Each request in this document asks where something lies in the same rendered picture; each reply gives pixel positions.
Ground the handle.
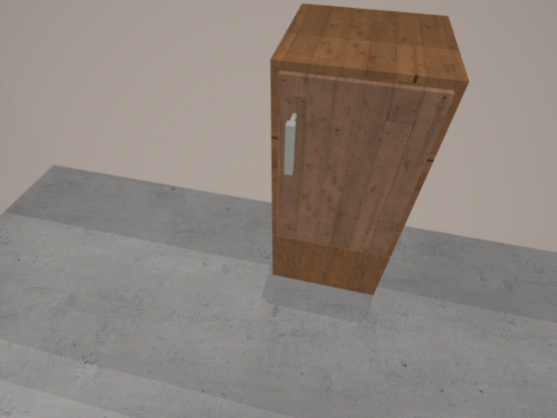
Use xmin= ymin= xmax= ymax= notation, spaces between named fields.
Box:
xmin=284 ymin=113 xmax=297 ymax=175

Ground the cupboard door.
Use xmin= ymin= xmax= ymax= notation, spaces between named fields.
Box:
xmin=277 ymin=71 xmax=455 ymax=256

